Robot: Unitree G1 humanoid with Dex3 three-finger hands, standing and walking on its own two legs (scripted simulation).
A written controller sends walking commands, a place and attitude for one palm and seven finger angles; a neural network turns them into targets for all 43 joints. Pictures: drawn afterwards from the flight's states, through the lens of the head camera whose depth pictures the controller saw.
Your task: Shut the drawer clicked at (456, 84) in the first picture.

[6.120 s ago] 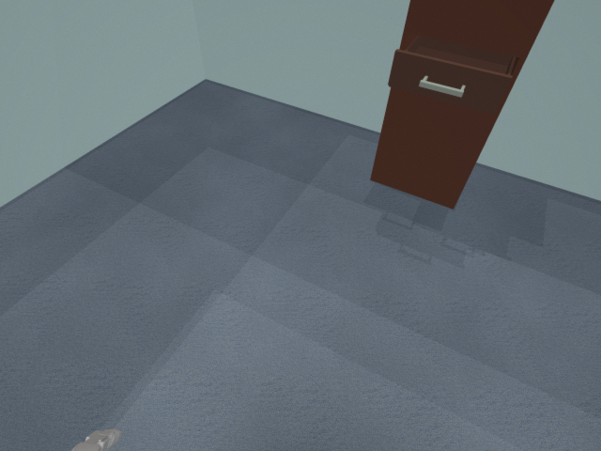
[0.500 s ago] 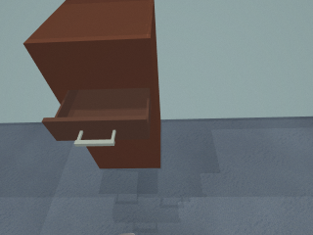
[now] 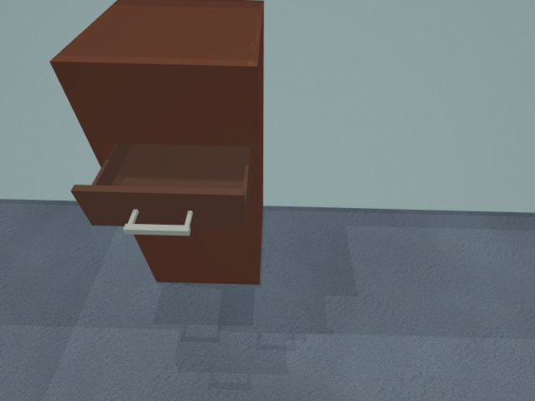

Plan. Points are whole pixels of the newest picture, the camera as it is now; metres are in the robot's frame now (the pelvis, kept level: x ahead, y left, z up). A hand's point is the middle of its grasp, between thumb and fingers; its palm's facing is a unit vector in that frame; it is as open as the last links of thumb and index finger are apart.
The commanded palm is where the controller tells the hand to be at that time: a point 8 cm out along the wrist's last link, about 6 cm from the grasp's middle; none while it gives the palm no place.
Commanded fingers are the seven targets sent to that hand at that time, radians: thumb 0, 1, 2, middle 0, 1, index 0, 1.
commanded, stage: come to a stop and stand still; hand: left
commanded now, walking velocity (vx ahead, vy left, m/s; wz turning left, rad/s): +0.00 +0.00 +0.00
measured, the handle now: (159, 222) +0.50 +0.28 -0.11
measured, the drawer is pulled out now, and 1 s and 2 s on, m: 0.17 0.17 0.17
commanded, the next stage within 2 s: look again from close up in 0.92 s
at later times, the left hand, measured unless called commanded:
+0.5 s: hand out of the picture -0.01 +0.19 -0.18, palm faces +0.05 -0.99 -0.15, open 7.4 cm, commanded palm none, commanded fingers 0.00 0.90 0.90 -0.20 -0.30 -0.20 -0.30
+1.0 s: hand out of the picture +0.03 +0.21 -0.18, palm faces +0.04 -0.98 -0.18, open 7.4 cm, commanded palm none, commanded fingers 0.00 0.90 0.90 -0.20 -0.30 -0.20 -0.30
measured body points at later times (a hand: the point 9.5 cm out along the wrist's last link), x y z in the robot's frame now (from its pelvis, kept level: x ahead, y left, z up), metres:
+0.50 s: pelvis +0.01 +0.04 +0.00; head +0.02 +0.04 +0.45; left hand -0.01 +0.24 -0.16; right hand -0.02 -0.16 -0.16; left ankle +0.00 +0.15 -0.74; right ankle +0.02 -0.07 -0.74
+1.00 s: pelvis +0.04 +0.04 +0.00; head +0.05 +0.04 +0.45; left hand +0.03 +0.26 -0.16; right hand +0.02 -0.17 -0.16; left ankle +0.00 +0.15 -0.74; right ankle +0.02 -0.07 -0.74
